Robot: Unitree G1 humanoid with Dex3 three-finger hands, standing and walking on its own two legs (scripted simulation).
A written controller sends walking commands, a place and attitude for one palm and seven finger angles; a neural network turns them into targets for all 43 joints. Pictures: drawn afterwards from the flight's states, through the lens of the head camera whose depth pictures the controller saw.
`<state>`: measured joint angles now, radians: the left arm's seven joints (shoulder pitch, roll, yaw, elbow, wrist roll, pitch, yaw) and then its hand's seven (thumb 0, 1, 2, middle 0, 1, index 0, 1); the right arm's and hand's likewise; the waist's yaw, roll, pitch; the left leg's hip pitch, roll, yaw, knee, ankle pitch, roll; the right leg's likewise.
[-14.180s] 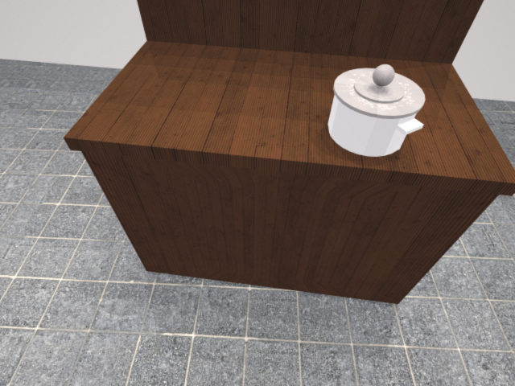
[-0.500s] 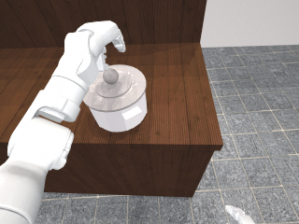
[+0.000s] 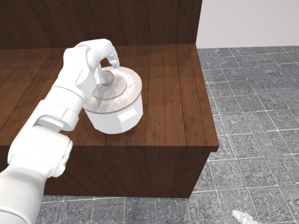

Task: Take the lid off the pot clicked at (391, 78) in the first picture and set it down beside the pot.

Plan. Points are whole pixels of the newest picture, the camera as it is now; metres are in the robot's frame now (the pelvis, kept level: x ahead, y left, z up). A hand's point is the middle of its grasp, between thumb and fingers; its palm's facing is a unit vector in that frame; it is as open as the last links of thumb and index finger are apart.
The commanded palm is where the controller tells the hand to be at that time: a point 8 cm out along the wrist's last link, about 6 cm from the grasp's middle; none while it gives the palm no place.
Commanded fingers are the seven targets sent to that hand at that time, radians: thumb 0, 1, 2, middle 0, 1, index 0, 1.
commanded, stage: lower the open fingers around the knob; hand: left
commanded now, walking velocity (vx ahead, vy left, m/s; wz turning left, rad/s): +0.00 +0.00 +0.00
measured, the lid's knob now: (106, 77) +0.49 +0.13 +0.13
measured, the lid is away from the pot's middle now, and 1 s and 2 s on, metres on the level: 0.00 0.00 0.01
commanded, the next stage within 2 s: close the fingers and squeeze the knob in 0.54 s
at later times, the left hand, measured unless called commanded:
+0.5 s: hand (105, 76) +0.47 +0.12 +0.15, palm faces -0.38 -0.09 -0.92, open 10.1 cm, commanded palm +0.45 +0.13 +0.22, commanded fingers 0.00 -0.35 1.54 -0.84 -0.08 -0.84 -0.08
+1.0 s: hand (102, 80) +0.45 +0.13 +0.16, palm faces -0.34 -0.07 -0.94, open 9.6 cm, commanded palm +0.44 +0.13 +0.22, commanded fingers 0.00 0.05 1.01 -0.56 -0.91 -0.56 -0.91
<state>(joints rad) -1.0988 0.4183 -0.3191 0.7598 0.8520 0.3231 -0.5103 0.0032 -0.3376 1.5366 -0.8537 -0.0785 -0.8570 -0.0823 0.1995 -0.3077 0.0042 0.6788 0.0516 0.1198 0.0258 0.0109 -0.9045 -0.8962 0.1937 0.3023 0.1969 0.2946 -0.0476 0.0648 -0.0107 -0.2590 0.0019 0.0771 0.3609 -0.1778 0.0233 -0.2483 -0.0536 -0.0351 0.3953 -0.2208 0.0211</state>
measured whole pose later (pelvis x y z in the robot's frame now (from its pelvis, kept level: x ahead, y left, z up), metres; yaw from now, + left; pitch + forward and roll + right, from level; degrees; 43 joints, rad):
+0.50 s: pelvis +0.00 +0.00 +0.00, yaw +0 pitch +5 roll +1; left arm -1.10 0.39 -0.30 0.85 0.85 0.28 -0.46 0.00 -0.34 1.54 -0.85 -0.08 -0.86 -0.08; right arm 0.19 -0.27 0.02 0.70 0.05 0.13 0.01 0.01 -0.90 -0.90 0.20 0.30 0.20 0.29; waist -0.06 0.06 -0.02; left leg -0.28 0.00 0.08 0.37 -0.18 0.02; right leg -0.27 -0.05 -0.03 0.41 -0.23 0.02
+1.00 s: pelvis +0.00 +0.00 +0.00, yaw +0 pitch +4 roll +1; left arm -1.01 0.40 -0.33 0.70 0.84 0.30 -0.47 0.00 -0.05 1.06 -0.57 -0.74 -0.57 -0.75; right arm 0.17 -0.29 0.01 0.69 0.05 0.12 0.03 0.01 -0.90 -0.90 0.19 0.30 0.20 0.29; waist -0.04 0.07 -0.02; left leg -0.26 0.00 0.07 0.38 -0.19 0.02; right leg -0.25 -0.05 -0.04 0.41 -0.23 0.02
